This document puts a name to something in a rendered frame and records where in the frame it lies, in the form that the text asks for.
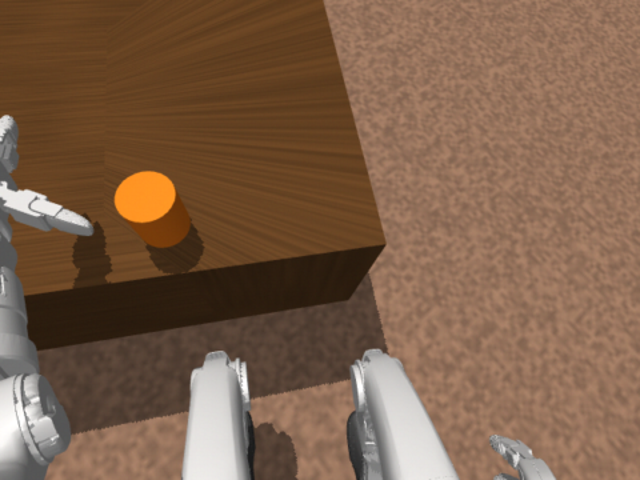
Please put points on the right robot foot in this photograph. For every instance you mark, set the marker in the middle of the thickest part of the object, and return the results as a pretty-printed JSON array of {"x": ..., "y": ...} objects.
[{"x": 354, "y": 447}]

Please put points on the left robot hand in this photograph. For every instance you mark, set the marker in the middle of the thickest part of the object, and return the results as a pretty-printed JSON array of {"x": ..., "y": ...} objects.
[{"x": 29, "y": 207}]

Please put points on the can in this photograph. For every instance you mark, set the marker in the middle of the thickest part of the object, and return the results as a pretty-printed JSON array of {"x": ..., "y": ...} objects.
[{"x": 150, "y": 204}]

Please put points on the left robot arm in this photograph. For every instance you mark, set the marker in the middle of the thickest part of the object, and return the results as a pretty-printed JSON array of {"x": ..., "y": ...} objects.
[{"x": 34, "y": 427}]

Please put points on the right robot hand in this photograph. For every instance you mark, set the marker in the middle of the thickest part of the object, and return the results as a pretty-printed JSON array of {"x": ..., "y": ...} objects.
[{"x": 520, "y": 457}]

